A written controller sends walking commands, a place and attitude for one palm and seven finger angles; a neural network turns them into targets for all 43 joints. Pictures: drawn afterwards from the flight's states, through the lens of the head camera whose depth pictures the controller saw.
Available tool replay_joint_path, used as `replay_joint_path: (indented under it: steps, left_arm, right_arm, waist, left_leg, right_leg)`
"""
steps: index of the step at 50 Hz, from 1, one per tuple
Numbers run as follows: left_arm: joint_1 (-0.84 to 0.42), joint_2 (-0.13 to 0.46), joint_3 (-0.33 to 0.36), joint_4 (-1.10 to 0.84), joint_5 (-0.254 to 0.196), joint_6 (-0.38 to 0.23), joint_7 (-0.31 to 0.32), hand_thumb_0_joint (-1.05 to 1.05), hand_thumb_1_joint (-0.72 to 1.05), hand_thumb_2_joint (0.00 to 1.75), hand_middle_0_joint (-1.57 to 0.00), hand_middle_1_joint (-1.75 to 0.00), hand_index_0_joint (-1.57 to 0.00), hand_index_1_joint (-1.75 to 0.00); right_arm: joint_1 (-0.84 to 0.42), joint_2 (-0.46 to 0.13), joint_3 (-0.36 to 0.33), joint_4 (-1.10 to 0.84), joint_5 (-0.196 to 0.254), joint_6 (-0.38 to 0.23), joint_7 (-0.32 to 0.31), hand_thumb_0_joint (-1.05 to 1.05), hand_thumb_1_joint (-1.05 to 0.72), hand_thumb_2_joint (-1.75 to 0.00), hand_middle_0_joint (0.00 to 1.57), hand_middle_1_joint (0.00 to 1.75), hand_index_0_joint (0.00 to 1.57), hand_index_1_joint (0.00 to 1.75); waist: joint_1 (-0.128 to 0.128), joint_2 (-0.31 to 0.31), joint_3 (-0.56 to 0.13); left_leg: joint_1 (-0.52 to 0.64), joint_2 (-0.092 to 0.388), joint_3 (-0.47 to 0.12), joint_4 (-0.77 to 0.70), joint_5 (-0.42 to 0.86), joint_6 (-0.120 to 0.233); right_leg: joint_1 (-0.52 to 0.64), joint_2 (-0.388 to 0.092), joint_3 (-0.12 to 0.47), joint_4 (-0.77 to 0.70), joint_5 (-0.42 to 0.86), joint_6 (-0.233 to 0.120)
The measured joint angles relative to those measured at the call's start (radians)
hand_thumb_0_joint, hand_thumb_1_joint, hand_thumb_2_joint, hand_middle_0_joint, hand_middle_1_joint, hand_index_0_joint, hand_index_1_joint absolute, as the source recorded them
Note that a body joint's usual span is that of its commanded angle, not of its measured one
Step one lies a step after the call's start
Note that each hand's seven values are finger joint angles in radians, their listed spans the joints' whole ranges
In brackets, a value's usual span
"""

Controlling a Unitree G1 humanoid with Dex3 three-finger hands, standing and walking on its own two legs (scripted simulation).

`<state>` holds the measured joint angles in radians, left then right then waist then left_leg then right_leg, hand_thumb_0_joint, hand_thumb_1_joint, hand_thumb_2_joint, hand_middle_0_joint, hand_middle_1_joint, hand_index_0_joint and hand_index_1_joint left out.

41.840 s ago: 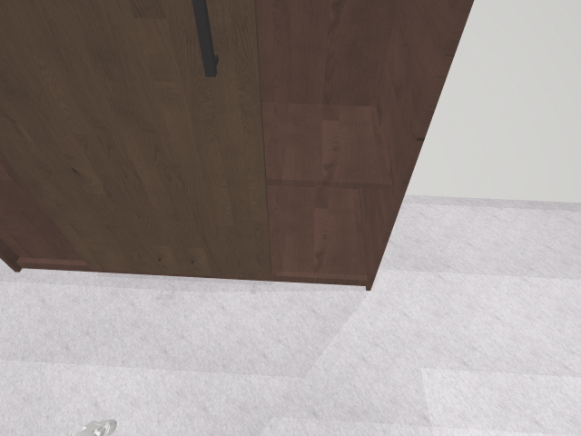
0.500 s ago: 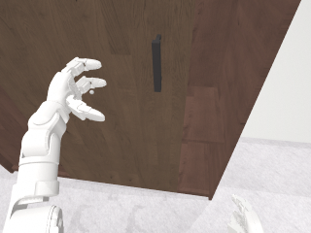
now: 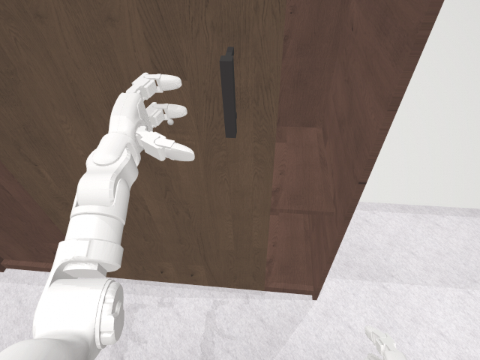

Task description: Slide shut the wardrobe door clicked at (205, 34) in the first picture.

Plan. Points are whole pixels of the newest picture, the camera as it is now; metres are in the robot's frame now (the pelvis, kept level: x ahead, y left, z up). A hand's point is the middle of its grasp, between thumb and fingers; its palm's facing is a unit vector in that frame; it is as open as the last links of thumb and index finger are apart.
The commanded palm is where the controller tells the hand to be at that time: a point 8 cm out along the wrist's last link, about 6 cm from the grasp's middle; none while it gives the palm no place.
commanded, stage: move the hooked fingers beside the handle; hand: left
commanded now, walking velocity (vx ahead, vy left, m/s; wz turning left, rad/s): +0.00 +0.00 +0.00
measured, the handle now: (230, 94) +0.51 +0.04 +0.21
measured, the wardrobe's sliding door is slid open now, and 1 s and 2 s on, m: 0.20 0.20 0.20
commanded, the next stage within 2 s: feel for the door with the fingertips in 1.02 s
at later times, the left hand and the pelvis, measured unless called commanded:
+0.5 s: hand (192, 112) +0.45 +0.10 +0.21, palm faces -0.06 -1.00 -0.01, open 14.0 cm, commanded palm +0.42 +0.15 +0.21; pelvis +0.00 +0.00 +0.00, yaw -1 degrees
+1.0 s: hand (192, 113) +0.45 +0.10 +0.21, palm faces -0.06 -1.00 +0.00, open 14.0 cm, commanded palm +0.42 +0.15 +0.21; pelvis +0.00 +0.00 +0.00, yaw -1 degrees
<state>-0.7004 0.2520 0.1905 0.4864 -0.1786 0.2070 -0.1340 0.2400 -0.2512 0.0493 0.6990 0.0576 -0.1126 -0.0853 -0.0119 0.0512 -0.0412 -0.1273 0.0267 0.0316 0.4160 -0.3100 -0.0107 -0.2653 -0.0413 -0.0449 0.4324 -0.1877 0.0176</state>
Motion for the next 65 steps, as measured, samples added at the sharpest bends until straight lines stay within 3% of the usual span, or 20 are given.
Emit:
replay_joint_path:
  steps: [13, 19, 24, 58, 65]
  left_arm:
    - [-0.149, -0.047, -0.019, 0.204, 0.04, -0.063, 0.077, -0.01, -0.5, 0.3, -0.3, -1.2, -0.3, -1.2]
    - [-0.184, -0.021, 0.019, 0.28, 0.059, -0.119, 0.079, -0.01, -0.5, 0.3, -0.3, -1.2, -0.3, -1.2]
    - [-0.17, -0.014, 0.016, 0.282, 0.051, -0.142, 0.06, -0.01, -0.5, 0.3, -0.3, -1.2, -0.3, -1.2]
    - [-0.13, -0.039, -0.003, 0.223, 0.041, -0.138, 0.06, -0.01, -0.5, 0.3, -0.3, -1.2, -0.3, -1.2]
    - [-0.12, -0.061, -0.037, 0.189, 0.037, -0.113, 0.072, -0.01, -0.5, 0.3, -0.3, -1.2, -0.3, -1.2]
  right_arm:
    - [0.024, 0.018, -0.001, 0.027, -0.014, -0.001, 0.012, 0.01, -0.9, -0.9, 0.2, 0.3, 0.2, 0.3]
    - [0.049, 0.017, -0.005, 0.027, -0.016, 0.0, 0.013, 0.01, -0.9, -0.9, 0.2, 0.3, 0.2, 0.3]
    - [0.08, 0.008, -0.016, 0.034, -0.012, -0.003, 0.017, 0.01, -0.9, -0.9, 0.2, 0.3, 0.2, 0.3]
    - [0.041, 0.017, -0.011, 0.014, -0.013, -0.012, 0.021, 0.01, -0.9, -0.9, 0.2, 0.3, 0.2, 0.3]
    - [0.045, 0.014, -0.016, 0.025, -0.011, -0.011, 0.024, 0.01, -0.9, -0.9, 0.2, 0.3, 0.2, 0.3]
  waist:
    - [-0.02, -0.008, -0.002]
    - [-0.034, -0.011, -0.004]
    - [-0.03, -0.009, -0.006]
    - [-0.013, -0.012, -0.013]
    - [-0.007, -0.013, -0.015]
  left_leg:
    - [-0.028, 0.0, 0.009, 0.004, 0.006, 0.001]
    - [-0.039, 0.004, 0.021, 0.0, 0.01, 0.0]
    - [-0.042, 0.006, 0.023, -0.003, 0.011, -0.001]
    - [-0.039, 0.004, 0.015, -0.001, 0.009, 0.001]
    - [-0.034, 0.002, 0.012, 0.001, 0.007, 0.002]
  right_leg:
    - [-0.031, 0.001, 0.01, 0.002, 0.011, 0.0]
    - [-0.048, 0.007, 0.021, -0.001, 0.018, -0.002]
    - [-0.049, 0.01, 0.022, -0.008, 0.022, -0.003]
    - [-0.041, 0.007, 0.016, -0.012, 0.021, -0.001]
    - [-0.033, 0.004, 0.012, -0.013, 0.019, 0.001]
